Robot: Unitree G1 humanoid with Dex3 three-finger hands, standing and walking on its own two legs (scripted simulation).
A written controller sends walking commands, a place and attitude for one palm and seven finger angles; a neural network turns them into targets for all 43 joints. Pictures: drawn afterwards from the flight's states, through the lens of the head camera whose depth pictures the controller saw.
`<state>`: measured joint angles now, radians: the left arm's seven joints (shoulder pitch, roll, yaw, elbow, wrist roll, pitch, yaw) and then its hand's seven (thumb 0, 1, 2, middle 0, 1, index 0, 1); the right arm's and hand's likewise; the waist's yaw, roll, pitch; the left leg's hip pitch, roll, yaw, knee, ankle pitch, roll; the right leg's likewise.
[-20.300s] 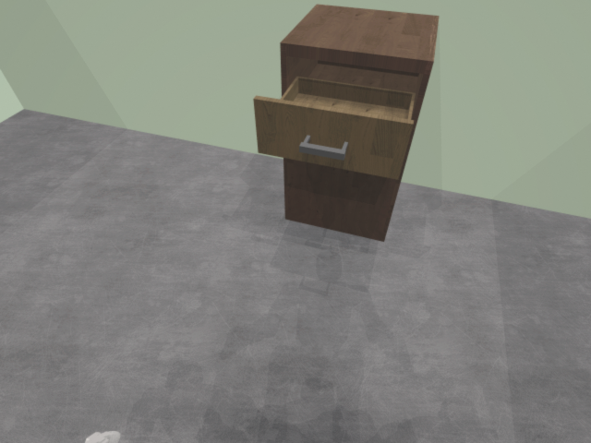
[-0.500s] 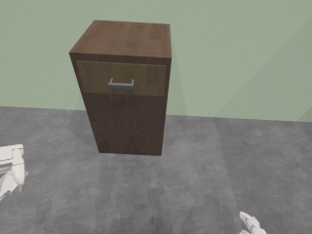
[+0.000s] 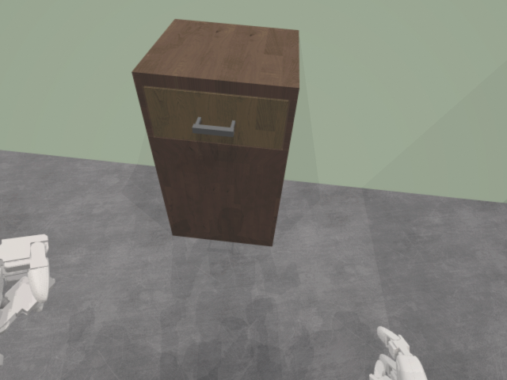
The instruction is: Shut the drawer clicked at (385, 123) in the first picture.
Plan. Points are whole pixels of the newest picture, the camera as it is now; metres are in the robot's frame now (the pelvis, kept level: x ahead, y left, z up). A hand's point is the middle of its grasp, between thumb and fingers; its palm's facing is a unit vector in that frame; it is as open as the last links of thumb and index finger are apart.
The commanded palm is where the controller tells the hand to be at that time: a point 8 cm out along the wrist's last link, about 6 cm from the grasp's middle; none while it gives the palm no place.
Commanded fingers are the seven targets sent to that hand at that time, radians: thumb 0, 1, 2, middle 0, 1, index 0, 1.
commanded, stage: let the arm hang, fingers relaxed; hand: left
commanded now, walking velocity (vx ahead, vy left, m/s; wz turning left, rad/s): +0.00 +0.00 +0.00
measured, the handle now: (214, 126) +0.82 +0.17 -0.08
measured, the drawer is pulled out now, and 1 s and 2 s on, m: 0.00 0.00 0.00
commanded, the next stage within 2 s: look to check the result in 1.10 s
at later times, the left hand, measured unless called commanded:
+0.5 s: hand out of the picture -0.05 +0.22 -0.17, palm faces +0.03 -0.97 -0.24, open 4.5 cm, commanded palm none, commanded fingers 0.00 0.90 0.90 -0.36 -0.47 -0.36 -0.47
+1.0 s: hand out of the picture +0.00 +0.17 -0.17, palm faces +0.02 -0.98 -0.18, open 7.3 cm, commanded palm none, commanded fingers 0.00 0.90 0.90 -0.20 -0.30 -0.20 -0.30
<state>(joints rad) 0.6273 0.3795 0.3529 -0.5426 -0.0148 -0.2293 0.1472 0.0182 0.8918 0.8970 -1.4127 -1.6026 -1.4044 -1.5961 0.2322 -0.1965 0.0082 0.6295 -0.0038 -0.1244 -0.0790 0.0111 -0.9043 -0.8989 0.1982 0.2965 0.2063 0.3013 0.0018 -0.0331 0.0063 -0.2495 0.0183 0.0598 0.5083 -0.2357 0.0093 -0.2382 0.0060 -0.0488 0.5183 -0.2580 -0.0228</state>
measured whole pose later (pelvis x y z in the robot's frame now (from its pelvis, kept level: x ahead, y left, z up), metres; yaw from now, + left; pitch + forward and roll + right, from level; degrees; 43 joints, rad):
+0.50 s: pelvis -0.02 +0.02 +0.00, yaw +2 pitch -1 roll -1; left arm 0.36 0.24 0.01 1.03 0.02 0.03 0.01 0.01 0.91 0.90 -0.72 -0.92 -0.72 -0.88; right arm 0.30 -0.18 -0.01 1.02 -0.02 0.04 -0.01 0.01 -0.91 -0.90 0.20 0.30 0.21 0.30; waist 0.01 -0.01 0.06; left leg -0.27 -0.01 0.04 0.46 -0.18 0.04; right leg -0.23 -0.02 -0.07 0.43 -0.19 -0.01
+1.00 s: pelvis -0.01 +0.01 +0.01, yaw +0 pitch -2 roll +0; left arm 0.27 0.14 0.00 1.13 0.02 0.00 0.04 0.02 0.93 0.90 -0.21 -0.31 -0.20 -0.30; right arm 0.31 -0.11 -0.02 1.12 -0.02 0.01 -0.03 0.00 -0.91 -0.90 0.20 0.30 0.20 0.30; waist -0.01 0.00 0.03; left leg -0.22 0.00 0.06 0.42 -0.18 0.02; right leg -0.20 0.00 -0.05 0.43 -0.20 -0.02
